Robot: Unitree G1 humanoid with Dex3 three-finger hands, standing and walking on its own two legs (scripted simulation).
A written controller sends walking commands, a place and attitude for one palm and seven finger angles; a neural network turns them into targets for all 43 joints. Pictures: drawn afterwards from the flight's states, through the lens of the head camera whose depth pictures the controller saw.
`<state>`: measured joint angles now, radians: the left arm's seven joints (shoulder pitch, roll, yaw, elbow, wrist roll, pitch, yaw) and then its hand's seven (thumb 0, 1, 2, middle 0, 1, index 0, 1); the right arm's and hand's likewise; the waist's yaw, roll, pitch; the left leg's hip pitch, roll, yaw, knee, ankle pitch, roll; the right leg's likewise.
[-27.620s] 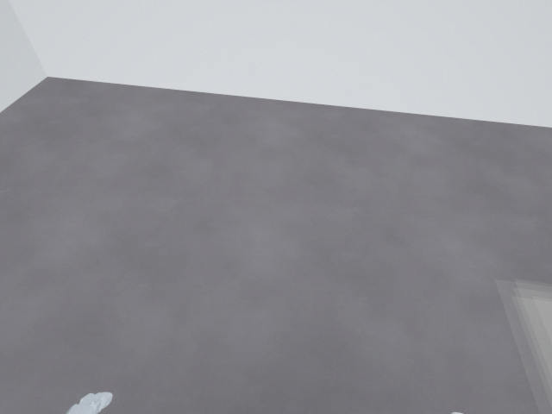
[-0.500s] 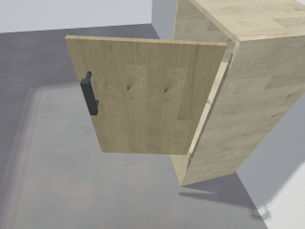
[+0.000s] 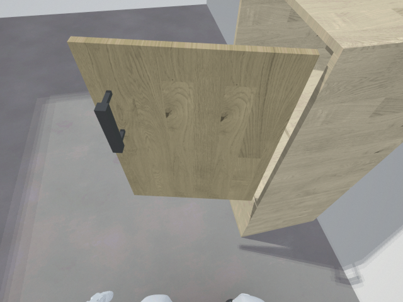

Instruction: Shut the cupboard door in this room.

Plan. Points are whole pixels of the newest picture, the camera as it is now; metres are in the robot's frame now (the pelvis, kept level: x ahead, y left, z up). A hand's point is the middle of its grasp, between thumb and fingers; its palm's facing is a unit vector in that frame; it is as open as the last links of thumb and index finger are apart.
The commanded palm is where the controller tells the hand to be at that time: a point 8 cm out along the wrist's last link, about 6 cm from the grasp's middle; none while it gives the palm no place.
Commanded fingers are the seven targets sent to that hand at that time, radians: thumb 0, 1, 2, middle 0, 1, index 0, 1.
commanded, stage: come to a stop and stand still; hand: left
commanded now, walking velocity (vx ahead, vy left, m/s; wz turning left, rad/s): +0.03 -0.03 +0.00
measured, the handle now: (113, 123) +0.45 +0.22 +0.07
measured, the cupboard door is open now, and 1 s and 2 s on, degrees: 75 75 75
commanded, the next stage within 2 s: look again from close up in 0.84 s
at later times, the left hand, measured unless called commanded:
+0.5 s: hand out of the picture -0.04 +0.19 -0.16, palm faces +0.00 -0.98 -0.18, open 7.4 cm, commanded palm none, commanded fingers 0.00 0.90 0.90 -0.20 -0.30 -0.20 -0.30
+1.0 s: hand out of the picture -0.09 +0.18 -0.17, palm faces -0.01 -0.99 -0.15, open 7.4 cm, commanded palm none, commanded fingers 0.00 0.90 0.90 -0.20 -0.30 -0.20 -0.30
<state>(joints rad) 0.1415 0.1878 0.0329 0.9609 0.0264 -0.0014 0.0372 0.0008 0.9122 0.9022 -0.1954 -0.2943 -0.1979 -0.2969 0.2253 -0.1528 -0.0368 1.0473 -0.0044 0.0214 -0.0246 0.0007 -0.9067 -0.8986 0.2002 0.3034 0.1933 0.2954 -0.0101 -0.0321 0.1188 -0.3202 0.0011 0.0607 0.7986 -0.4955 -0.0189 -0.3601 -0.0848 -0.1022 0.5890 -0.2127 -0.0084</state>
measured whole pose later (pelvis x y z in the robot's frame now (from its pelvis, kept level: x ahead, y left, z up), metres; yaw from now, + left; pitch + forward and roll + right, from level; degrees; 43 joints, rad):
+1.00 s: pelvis -0.05 +0.03 +0.01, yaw -1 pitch +0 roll -1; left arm 0.37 0.11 -0.02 1.10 0.02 -0.02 0.04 0.00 0.90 0.90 -0.20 -0.29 -0.20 -0.30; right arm 0.35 -0.11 0.01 1.12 -0.02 0.02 0.00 0.00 -0.91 -0.90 0.20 0.30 0.19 0.30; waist -0.01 0.01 0.03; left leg -0.31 0.00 0.08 0.48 -0.17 0.04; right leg -0.20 0.00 -0.04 0.45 -0.26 0.00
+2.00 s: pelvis -0.03 +0.00 -0.07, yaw +3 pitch +11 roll -1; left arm 0.59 0.24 0.16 0.05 -0.29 -0.48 -0.28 0.01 0.90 0.90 -0.47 -0.59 -0.47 -0.59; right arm 0.19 -0.28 -0.04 0.51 0.03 -0.27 -0.02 0.01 -0.90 -0.90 0.20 0.30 0.20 0.30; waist 0.04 -0.03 -0.13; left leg -0.84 -0.01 -0.02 1.14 -0.49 0.01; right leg -0.79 0.04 -0.12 1.11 -0.52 -0.09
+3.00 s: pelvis -0.02 +0.06 -0.03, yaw +2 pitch +6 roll -3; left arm 0.37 0.29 0.14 -0.15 -0.27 -0.19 -0.22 0.01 0.89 0.90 -1.28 -1.48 -1.28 -1.48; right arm 0.27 -0.23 0.07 0.52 0.04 -0.24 -0.05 0.01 -0.90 -0.90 0.21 0.30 0.20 0.30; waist 0.02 0.03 -0.09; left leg -0.55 -0.04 0.02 0.86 -0.41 0.08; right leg -0.49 0.02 -0.07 0.79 -0.40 -0.01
